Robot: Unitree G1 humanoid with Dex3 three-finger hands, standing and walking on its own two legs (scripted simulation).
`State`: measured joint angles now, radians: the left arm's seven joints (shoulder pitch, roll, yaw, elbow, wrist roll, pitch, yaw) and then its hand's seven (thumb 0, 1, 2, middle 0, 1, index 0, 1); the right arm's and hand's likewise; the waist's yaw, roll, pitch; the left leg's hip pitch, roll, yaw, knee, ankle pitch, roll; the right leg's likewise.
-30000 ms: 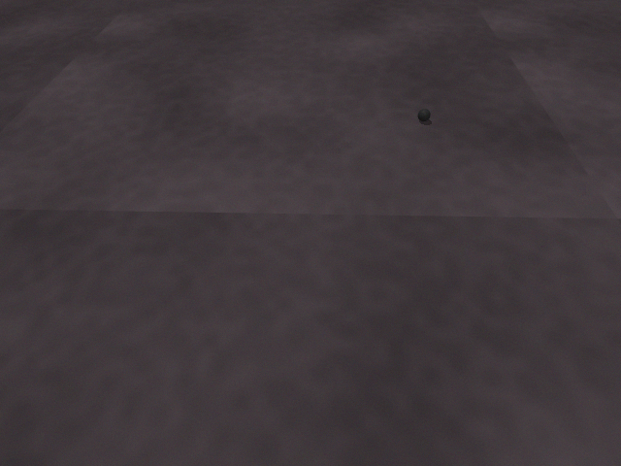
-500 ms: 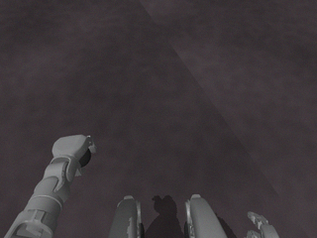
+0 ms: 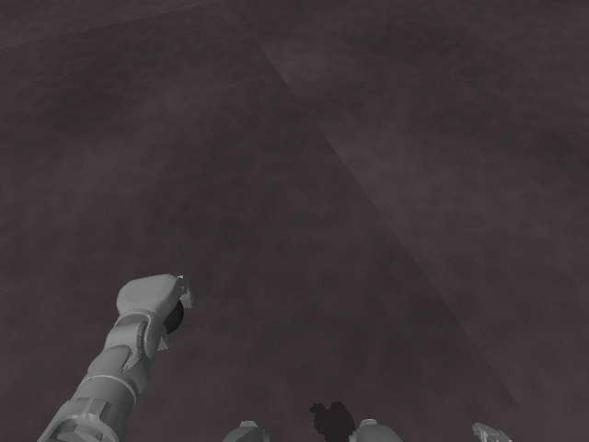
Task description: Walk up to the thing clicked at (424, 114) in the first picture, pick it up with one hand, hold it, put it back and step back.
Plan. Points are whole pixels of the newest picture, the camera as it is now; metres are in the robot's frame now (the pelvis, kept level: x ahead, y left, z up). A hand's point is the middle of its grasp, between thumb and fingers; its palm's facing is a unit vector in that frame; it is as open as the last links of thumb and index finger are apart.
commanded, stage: hold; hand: left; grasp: from above
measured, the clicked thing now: (161, 313) +0.34 +0.23 -0.09
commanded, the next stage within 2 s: crouch in 2.00 s
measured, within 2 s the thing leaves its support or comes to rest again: neither
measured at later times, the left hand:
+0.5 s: hand (154, 303) +0.33 +0.22 -0.03, palm faces -0.45 -0.07 -0.89, open 8.3 cm
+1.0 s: hand (150, 308) +0.31 +0.22 -0.01, palm faces -0.46 -0.06 -0.89, open 8.3 cm
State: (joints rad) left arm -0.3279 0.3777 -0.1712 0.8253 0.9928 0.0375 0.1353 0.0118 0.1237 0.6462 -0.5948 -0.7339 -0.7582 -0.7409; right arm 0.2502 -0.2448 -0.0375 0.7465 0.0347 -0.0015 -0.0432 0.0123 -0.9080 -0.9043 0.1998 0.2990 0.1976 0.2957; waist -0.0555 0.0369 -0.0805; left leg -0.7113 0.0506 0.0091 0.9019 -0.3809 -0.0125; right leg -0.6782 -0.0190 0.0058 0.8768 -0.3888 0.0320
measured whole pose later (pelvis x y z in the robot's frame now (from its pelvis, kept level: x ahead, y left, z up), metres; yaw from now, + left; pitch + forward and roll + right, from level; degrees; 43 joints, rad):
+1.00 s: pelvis +0.01 +0.00 +0.04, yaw -1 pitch +3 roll +0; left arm -0.26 0.38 -0.19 0.68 1.00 0.01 -0.01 0.02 0.12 0.68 -0.56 -0.80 -0.73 -0.80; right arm 0.21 -0.26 -0.05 0.70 0.06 0.06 -0.04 0.01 -0.91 -0.90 0.20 0.30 0.20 0.30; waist -0.01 0.05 -0.03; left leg -0.37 0.04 0.04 0.58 -0.26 -0.01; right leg -0.36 -0.03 0.03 0.59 -0.28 0.03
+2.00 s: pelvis +0.02 +0.00 +0.05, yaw -1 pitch +2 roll +0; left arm -0.24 0.39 -0.20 0.61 1.00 0.01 -0.05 0.02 0.11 0.71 -0.54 -0.85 -0.72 -0.84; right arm 0.18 -0.25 -0.03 0.69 0.07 0.07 -0.06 0.01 -0.91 -0.91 0.20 0.30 0.20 0.30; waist 0.01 0.05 0.00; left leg -0.29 0.04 0.05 0.48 -0.22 -0.01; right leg -0.29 -0.03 0.03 0.50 -0.25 0.03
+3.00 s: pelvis -0.05 +0.01 -0.18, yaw -1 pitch +33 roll -3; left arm -0.70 0.45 -0.03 1.22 1.17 -0.07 0.35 0.01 0.10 0.69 -0.56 -0.85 -0.76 -0.85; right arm 0.23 -0.23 -0.06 0.76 -0.05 -0.01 -0.01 0.01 -0.90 -0.90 0.20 0.30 0.20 0.29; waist -0.14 0.06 -0.19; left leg -1.69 0.05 -0.03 1.70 -0.59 0.00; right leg -1.64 -0.01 0.01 1.67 -0.60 0.04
